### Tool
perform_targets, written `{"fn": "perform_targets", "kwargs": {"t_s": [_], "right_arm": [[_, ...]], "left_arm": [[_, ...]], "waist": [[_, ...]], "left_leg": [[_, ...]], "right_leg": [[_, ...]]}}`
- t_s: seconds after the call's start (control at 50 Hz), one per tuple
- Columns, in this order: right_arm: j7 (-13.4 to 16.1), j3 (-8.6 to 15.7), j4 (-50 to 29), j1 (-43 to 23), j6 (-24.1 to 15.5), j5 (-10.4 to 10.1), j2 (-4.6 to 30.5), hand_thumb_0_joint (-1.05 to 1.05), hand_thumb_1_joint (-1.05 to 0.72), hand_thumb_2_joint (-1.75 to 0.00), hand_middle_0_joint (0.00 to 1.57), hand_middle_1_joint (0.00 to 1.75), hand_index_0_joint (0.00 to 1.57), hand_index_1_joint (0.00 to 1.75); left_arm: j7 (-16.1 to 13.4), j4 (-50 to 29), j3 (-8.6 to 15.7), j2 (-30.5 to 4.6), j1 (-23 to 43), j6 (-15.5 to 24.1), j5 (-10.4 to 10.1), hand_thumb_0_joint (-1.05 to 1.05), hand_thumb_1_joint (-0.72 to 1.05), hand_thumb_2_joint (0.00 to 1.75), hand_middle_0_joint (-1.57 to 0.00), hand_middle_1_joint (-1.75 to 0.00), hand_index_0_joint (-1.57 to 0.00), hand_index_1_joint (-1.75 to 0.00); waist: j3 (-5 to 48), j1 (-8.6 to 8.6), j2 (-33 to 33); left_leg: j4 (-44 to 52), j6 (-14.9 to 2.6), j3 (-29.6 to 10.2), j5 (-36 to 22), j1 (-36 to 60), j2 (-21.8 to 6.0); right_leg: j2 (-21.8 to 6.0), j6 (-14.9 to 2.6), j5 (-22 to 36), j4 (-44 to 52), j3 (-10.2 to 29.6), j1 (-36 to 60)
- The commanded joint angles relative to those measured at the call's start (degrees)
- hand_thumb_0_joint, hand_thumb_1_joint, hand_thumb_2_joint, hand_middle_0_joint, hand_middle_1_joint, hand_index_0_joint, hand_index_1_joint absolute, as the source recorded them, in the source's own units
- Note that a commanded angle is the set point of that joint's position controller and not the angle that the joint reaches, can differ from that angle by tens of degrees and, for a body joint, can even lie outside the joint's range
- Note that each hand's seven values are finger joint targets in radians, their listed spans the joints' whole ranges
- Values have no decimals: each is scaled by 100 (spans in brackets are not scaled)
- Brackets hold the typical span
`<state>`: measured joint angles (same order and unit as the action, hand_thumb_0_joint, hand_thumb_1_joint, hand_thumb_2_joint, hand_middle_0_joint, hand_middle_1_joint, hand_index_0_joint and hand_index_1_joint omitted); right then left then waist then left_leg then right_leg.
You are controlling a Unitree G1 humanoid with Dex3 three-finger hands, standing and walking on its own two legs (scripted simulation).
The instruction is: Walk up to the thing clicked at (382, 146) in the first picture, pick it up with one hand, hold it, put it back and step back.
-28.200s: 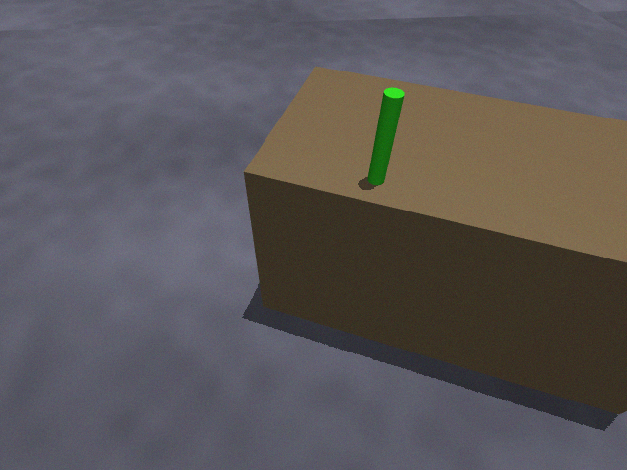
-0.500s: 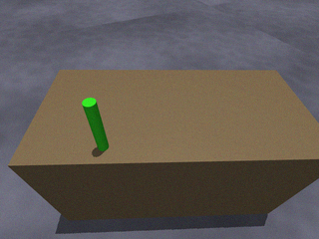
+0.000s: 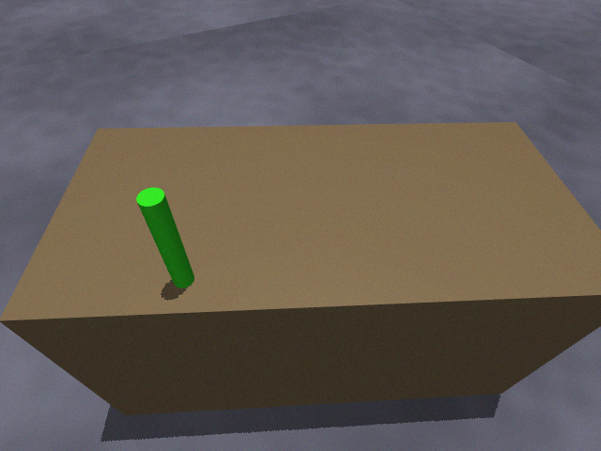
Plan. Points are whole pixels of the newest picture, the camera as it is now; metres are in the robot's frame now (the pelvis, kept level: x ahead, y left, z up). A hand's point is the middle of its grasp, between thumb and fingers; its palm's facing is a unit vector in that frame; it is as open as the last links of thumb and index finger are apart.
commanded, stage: stand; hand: left
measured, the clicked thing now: (169, 243) +0.44 +0.22 -0.02
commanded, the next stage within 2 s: step back in 1.42 s
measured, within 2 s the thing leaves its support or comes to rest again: neither
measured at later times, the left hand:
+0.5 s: hand out of the picture +0.09 +0.25 -0.16, palm faces -0.03 -0.94 -0.34, open 7.4 cm
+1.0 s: hand out of the picture +0.07 +0.25 -0.16, palm faces -0.04 -0.94 -0.33, open 7.4 cm
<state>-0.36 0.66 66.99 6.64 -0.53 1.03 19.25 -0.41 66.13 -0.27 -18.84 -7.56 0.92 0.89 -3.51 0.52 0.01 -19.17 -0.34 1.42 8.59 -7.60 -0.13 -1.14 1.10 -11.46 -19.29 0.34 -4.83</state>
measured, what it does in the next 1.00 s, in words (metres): stands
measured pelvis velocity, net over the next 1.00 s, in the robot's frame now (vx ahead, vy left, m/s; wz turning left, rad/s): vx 0.01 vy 0.00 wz -0.01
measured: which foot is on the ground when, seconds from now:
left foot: down 0.00-1.00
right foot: down 0.00-1.00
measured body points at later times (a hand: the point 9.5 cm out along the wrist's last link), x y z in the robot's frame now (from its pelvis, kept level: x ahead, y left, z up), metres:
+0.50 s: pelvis +0.01 +0.00 +0.00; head +0.01 +0.00 +0.45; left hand +0.09 +0.30 -0.13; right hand +0.08 -0.30 -0.13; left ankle +0.02 +0.11 -0.75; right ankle -0.01 -0.13 -0.75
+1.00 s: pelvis +0.01 +0.00 +0.00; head +0.02 +0.01 +0.45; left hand +0.07 +0.30 -0.14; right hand +0.07 -0.30 -0.13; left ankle +0.02 +0.11 -0.75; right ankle -0.01 -0.13 -0.75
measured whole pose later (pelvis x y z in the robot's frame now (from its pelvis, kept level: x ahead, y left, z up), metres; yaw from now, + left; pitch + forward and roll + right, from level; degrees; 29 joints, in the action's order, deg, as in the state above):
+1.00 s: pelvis +0.01 +0.00 +0.00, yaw -1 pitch -3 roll +0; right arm -0.3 0.5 66.7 6.4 -0.7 0.9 19.5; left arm -0.1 65.3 0.0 -19.7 -7.8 0.3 0.7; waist -3.3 0.4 0.6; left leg -17.5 -0.5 2.2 8.5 -6.4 0.0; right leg -1.4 1.4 -11.1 -17.7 1.1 -3.9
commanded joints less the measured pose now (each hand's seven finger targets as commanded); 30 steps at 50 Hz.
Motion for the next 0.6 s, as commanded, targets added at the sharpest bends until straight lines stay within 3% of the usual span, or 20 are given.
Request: {"fn": "perform_targets", "kwargs": {"t_s": [0.0,0.24,0.36,0.58], "right_arm": [[90,198,-310,-239,-128,-35,1210,0,-90,-90,20,30,20,30],[115,193,-329,-303,-140,-38,1223,0,-90,-90,20,30,20,30],[120,192,-333,-330,-138,-30,1243,0,-90,-90,20,30,20,30],[107,204,-365,-350,-140,-41,1246,0,-90,-90,20,30,20,30]], "left_arm": [[-64,-325,227,-1178,218,124,-6,0,90,90,-20,-30,-20,-30],[-67,-392,255,-1192,337,106,-27,0,90,90,-20,-30,-20,-30],[-55,-391,270,-1203,361,91,-22,0,90,90,-20,-30,-20,-30],[-53,-441,257,-1236,363,104,-18,0,90,90,-20,-30,-20,-30]], "waist": [[428,-18,13],[509,-15,-19],[439,-20,-51],[498,-13,17]], "left_leg": [[275,-122,-661,-688,251,-722],[258,-91,-549,-1148,420,-764],[328,-83,-538,-868,385,-755],[320,-97,-545,-913,462,-767]], "right_leg": [[-639,-175,720,395,509,-161],[-644,-157,1222,373,475,-3],[-649,-157,988,449,498,-33],[-651,-173,995,457,484,-53]]}}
